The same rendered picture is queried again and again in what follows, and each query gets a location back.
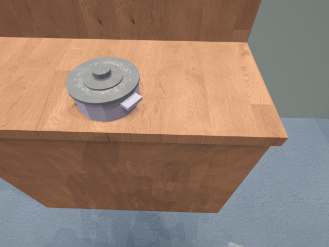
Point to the knob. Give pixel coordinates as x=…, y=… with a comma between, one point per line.
x=101, y=71

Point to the lid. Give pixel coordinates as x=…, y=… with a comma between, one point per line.
x=83, y=87

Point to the table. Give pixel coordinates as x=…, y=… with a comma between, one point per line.
x=205, y=120

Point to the pot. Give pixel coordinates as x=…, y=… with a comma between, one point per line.
x=113, y=111

